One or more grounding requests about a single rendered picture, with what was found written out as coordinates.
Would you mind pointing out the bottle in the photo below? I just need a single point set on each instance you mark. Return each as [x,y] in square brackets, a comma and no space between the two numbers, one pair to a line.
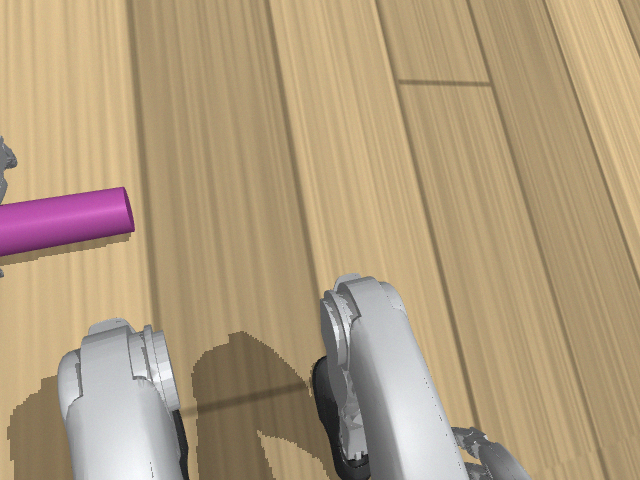
[49,222]

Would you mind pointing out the left robot foot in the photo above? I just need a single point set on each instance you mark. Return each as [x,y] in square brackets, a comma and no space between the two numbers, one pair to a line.
[182,444]

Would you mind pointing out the right robot foot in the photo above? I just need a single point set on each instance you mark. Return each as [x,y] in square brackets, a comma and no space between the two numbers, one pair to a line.
[328,414]

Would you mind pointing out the right robot hand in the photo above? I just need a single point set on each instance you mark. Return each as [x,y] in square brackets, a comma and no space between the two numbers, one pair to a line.
[497,462]

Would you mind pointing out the left robot hand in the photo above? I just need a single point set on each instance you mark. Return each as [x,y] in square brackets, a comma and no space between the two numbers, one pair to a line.
[7,161]

